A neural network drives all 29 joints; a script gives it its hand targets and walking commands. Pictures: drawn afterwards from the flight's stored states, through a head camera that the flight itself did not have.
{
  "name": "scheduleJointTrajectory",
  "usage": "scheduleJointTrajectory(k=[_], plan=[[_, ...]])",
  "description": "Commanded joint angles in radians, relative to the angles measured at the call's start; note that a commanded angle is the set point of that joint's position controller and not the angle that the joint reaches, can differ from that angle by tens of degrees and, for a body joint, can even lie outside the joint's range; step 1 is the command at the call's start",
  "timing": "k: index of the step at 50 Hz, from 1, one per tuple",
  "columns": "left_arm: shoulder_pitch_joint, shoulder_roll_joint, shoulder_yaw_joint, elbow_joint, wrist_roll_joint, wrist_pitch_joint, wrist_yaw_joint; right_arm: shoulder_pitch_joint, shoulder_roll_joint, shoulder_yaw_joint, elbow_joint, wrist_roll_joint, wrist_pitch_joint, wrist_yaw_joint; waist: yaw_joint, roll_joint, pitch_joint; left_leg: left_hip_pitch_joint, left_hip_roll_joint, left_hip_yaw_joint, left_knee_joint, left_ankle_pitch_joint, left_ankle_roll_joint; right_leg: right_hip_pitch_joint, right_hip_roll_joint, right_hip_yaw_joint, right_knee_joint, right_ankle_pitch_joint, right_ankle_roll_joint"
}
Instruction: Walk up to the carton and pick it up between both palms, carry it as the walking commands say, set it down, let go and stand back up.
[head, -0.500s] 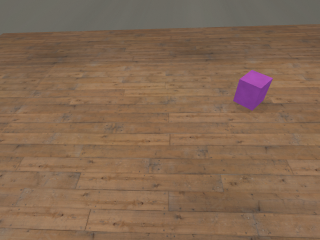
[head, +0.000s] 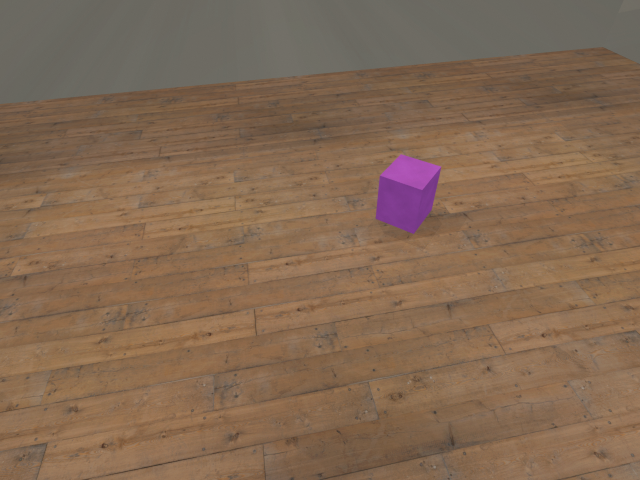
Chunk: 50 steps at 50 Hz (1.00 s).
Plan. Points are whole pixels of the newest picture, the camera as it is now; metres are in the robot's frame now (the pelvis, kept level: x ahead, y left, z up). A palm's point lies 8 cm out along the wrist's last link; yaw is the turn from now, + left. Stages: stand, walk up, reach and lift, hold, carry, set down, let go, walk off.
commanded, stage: walk up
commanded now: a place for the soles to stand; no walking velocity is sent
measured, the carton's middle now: (407, 193) +1.53 -0.26 -0.63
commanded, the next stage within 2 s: none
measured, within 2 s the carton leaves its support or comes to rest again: neither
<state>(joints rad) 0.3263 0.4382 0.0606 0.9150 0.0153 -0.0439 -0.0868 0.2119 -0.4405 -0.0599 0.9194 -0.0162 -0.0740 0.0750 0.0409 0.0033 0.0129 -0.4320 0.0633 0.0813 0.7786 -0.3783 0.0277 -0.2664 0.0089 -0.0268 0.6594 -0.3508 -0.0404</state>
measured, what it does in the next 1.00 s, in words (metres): walks ahead: left foot, then right foot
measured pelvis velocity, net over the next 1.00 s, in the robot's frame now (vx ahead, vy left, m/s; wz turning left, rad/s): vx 0.44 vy -0.10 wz -0.21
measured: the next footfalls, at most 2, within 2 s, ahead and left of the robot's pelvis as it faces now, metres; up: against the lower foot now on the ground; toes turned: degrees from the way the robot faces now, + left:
left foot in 0.04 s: +0.14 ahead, +0.12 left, +0.00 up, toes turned +5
right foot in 0.40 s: +0.30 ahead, -0.20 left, +0.00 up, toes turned -15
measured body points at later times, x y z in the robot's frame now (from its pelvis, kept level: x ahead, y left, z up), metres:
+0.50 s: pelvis +0.21 -0.07 +0.00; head +0.23 -0.09 +0.44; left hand +0.43 +0.22 -0.07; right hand +0.15 -0.41 -0.12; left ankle +0.16 +0.10 -0.65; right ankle +0.26 -0.19 -0.72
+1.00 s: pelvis +0.44 -0.10 +0.00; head +0.45 -0.10 +0.45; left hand +0.55 +0.22 -0.11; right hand +0.45 -0.44 -0.09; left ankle +0.50 +0.02 -0.72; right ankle +0.46 -0.23 -0.69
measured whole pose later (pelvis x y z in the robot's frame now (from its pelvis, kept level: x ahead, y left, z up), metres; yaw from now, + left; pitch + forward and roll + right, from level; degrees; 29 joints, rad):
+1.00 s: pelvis +0.44 -0.10 +0.00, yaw -12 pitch -2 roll +1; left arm 0.30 0.44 0.04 0.93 0.01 -0.08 -0.06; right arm 0.26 -0.45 -0.05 0.84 -0.01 -0.09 0.06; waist -0.01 -0.03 0.05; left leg -0.32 0.06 0.13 0.64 -0.29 0.03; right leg -0.49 -0.08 -0.05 0.92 -0.42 -0.03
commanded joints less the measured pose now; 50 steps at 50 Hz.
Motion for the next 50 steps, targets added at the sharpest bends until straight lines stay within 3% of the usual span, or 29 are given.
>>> scheduleJointTrajectory(k=[1, 2, 3, 4, 5, 6, 9, 14, 16, 18, 19, 20, 21, 22, 23, 24, 26, 30, 35, 37, 38, 39, 40, 41, 43, 45, 46, 48, 50], plan=[[-0.21, 0.199, 0.045, -0.145, 0.012, -0.025, 0.018, 0.28, -0.246, -0.099, 0.015, 0.0, -0.036, -0.028, -0.231, 0.055, -0.013, 0.603, -0.015, -0.047, -0.176, 0.004, 0.033, -0.581, -0.118, 0.173, 0.002, -0.333, -0.091], [-0.222, 0.109, 0.026, -0.179, -0.005, -0.035, 0.026, 0.373, -0.346, -0.12, 0.006, -0.025, -0.05, -0.046, -0.276, 0.375, -0.005, 0.59, 0.245, -0.494, -0.486, -0.459, 0.09, -0.708, 0.052, 0.074, 0.426, -0.236, -0.038], [-0.209, 0.173, 0.032, -0.187, -0.001, -0.031, 0.037, 0.216, -0.364, -0.106, -0.056, -0.012, -0.057, -0.053, -0.182, 0.202, 0.088, 0.426, 0.405, -0.776, -0.649, -0.639, 0.168, -0.723, 0.005, 0.178, 0.56, -0.129, -0.014], [-0.154, 0.239, 0.041, -0.157, 0.004, -0.034, 0.039, 0.12, -0.359, -0.099, -0.086, 0.011, -0.064, -0.052, -0.109, 0.065, 0.112, 0.328, 0.429, -0.749, -0.652, -0.606, 0.194, -0.661, -0.048, 0.204, 0.564, -0.04, -0.003], [-0.126, 0.263, 0.053, -0.118, 0.001, -0.036, 0.033, 0.062, -0.331, -0.092, -0.101, 0.013, -0.069, -0.051, -0.069, 0.047, 0.107, 0.265, 0.394, -0.642, -0.627, -0.525, 0.213, -0.58, -0.088, 0.17, 0.532, -0.003, 0.013], [-0.117, 0.257, 0.06, -0.102, 0.0, -0.037, 0.028, 0.036, -0.309, -0.083, -0.106, 0.004, -0.071, -0.051, -0.054, 0.072, 0.109, 0.24, 0.351, -0.549, -0.624, -0.441, 0.209, -0.538, -0.104, 0.149, 0.487, 0.0, 0.025], [-0.108, 0.212, 0.063, -0.07, -0.007, -0.032, 0.002, 0.082, -0.289, -0.073, -0.089, -0.001, -0.072, -0.047, -0.06, 0.141, 0.096, 0.211, 0.268, -0.272, -0.591, -0.187, 0.187, -0.418, -0.123, 0.093, 0.325, 0.046, 0.038], [-0.26, 0.154, 0.044, -0.108, -0.007, -0.031, -0.024, 0.127, -0.296, -0.077, -0.091, 0.003, -0.062, -0.044, -0.101, 0.147, 0.069, 0.248, 0.22, -0.065, -0.537, 0.04, 0.178, -0.266, -0.101, -0.028, 0.029, 0.104, 0.026], [-0.242, 0.148, 0.043, -0.099, -0.007, -0.03, -0.023, 0.133, -0.298, -0.076, -0.098, 0.008, -0.05, -0.042, -0.085, 0.139, 0.026, 0.236, 0.23, -0.038, -0.479, 0.157, 0.164, -0.141, -0.062, -0.087, -0.023, 0.126, 0.011], [-0.157, 0.159, 0.053, -0.076, -0.007, -0.03, -0.011, 0.118, -0.285, -0.07, -0.108, 0.012, -0.036, -0.04, -0.023, 0.086, -0.024, 0.164, 0.214, 0.021, -0.318, 0.28, 0.135, 0.072, -0.012, -0.124, -0.106, 0.163, -0.007], [-0.036, 0.2, 0.074, -0.044, -0.007, -0.036, 0.003, 0.134, -0.248, -0.057, -0.113, 0.01, -0.032, -0.039, 0.043, -0.047, -0.101, 0.071, 0.155, 0.088, -0.056, 0.371, 0.102, 0.296, 0.008, -0.092, -0.156, 0.115, -0.031], [0.138, 0.286, 0.111, -0.02, -0.001, -0.045, 0.023, 0.146, -0.177, -0.034, -0.136, 0.013, -0.034, -0.038, 0.135, -0.269, -0.192, -0.195, 0.071, 0.109, 0.298, 0.226, 0.048, 0.55, -0.175, 0.2, -0.212, -0.112, -0.098], [0.163, 0.385, 0.123, -0.043, -0.019, -0.054, 0.04, 0.131, -0.147, -0.019, -0.176, 0.023, -0.039, -0.044, 0.123, -0.37, -0.187, -0.449, -0.039, 0.035, 0.488, -0.154, 0.017, 0.616, -0.442, 0.687, -0.375, -0.1, -0.233], [0.1, 0.36, 0.116, -0.059, -0.042, -0.051, 0.042, 0.086, -0.244, -0.043, -0.155, 0.022, -0.031, -0.059, 0.103, -0.15, -0.167, -0.404, 0.056, -0.107, 0.524, -0.099, 0.034, 0.486, -0.461, 0.652, -0.348, -0.074, -0.267], [0.022, 0.302, 0.093, -0.088, -0.046, -0.051, 0.052, 0.11, -0.247, -0.043, -0.129, 0.035, -0.024, -0.055, 0.051, -0.047, -0.119, -0.37, 0.073, -0.115, 0.472, -0.004, 0.023, 0.433, -0.392, 0.467, -0.312, 0.037, -0.241], [-0.015, 0.272, 0.081, -0.097, -0.04, -0.053, 0.057, 0.133, -0.216, -0.035, -0.112, 0.028, -0.026, -0.052, 0.019, -0.051, -0.088, -0.332, 0.089, -0.115, 0.401, 0.036, 0.017, 0.343, -0.35, 0.357, -0.277, 0.164, -0.22], [-0.077, 0.261, 0.07, -0.111, -0.031, -0.064, 0.057, 0.18, -0.208, -0.034, -0.082, 0.023, -0.022, -0.041, -0.031, -0.138, -0.039, -0.189, 0.11, -0.095, 0.291, 0.056, 0.001, 0.086, -0.31, 0.236, -0.304, 0.179, -0.201], [-0.064, 0.278, 0.076, -0.115, -0.013, -0.082, 0.051, 0.087, -0.189, -0.03, -0.093, 0.005, -0.014, -0.008, -0.009, -0.159, 0.03, -0.15, 0.104, -0.058, 0.111, 0.1, -0.013, -0.043, -0.296, 0.206, -0.353, 0.007, -0.223], [-0.087, 0.282, 0.066, -0.126, -0.018, -0.079, 0.046, -0.016, -0.194, -0.046, -0.11, -0.001, -0.02, 0.011, -0.024, -0.117, 0.073, -0.007, 0.071, -0.016, -0.056, 0.202, -0.004, -0.145, -0.292, 0.193, -0.37, -0.164, -0.182], [-0.1, 0.256, 0.053, -0.131, -0.011, -0.075, 0.047, 0.065, -0.207, -0.057, -0.074, 0.001, -0.028, 0.011, -0.076, -0.035, 0.036, 0.195, 0.021, 0.004, -0.119, 0.124, 0.026, -0.223, -0.255, 0.142, -0.225, -0.133, -0.153], [-0.094, 0.219, 0.039, -0.133, -0.009, -0.075, 0.049, 0.154, -0.232, -0.071, -0.046, -0.001, -0.033, 0.001, -0.125, 0.039, -0.016, 0.36, -0.017, 0.011, -0.141, 0.065, 0.051, -0.283, -0.208, 0.087, -0.059, -0.004, -0.126], [-0.067, 0.156, 0.024, -0.137, -0.016, -0.08, 0.052, 0.263, -0.293, -0.097, -0.033, -0.01, -0.041, -0.015, -0.184, 0.228, -0.079, 0.497, 0.125, -0.23, -0.301, -0.127, 0.116, -0.378, -0.109, -0.028, 0.279, 0.122, -0.076], [-0.038, 0.133, 0.021, -0.156, -0.023, -0.081, 0.055, 0.279, -0.362, -0.104, -0.066, -0.006, -0.047, -0.026, -0.177, 0.357, -0.098, 0.586, 0.369, -0.714, -0.531, -0.288, 0.226, -0.576, 0.025, -0.051, 0.504, -0.161, -0.023], [-0.048, 0.241, 0.037, -0.128, -0.009, -0.068, 0.07, 0.205, -0.349, -0.097, -0.087, 0.027, -0.042, -0.026, -0.154, 0.154, -0.073, 0.51, 0.4, -0.743, -0.524, -0.339, 0.276, -0.541, -0.044, 0.075, 0.569, -0.149, -0.018], [-0.043, 0.238, 0.035, -0.092, -0.016, -0.066, 0.067, 0.14, -0.291, -0.086, -0.111, 0.022, -0.03, -0.036, -0.108, 0.099, -0.014, 0.371, 0.34, -0.543, -0.49, -0.199, 0.26, -0.505, -0.104, 0.063, 0.545, -0.08, -0.006], [0.01, 0.215, 0.035, -0.055, -0.015, -0.064, 0.055, 0.077, -0.263, -0.069, -0.118, 0.015, -0.025, -0.038, -0.067, 0.134, 0.016, 0.229, 0.262, -0.337, -0.471, -0.067, 0.213, -0.381, -0.137, 0.053, 0.369, -0.089, 0.009], [0.025, 0.205, 0.037, -0.046, -0.015, -0.061, 0.047, 0.077, -0.268, -0.068, -0.124, 0.01, -0.026, -0.036, -0.067, 0.165, 0.011, 0.191, 0.24, -0.274, -0.461, -0.034, 0.216, -0.335, -0.131, 0.024, 0.307, -0.093, 0.013], [0.0, 0.19, 0.042, -0.05, -0.009, -0.059, 0.035, 0.078, -0.279, -0.066, -0.13, 0.008, -0.028, -0.031, -0.071, 0.189, 0.005, 0.153, 0.236, -0.232, -0.458, -0.03, 0.235, -0.274, -0.127, -0.011, 0.205, -0.067, 0.011], [-0.006, 0.185, 0.049, -0.042, -0.006, -0.063, 0.031, 0.05, -0.277, -0.063, -0.141, 0.012, -0.027, -0.027, -0.058, 0.183, -0.006, 0.107, 0.22, -0.208, -0.45, -0.089, 0.221, -0.198, -0.111, -0.043, 0.104, 0.023, 0.005]])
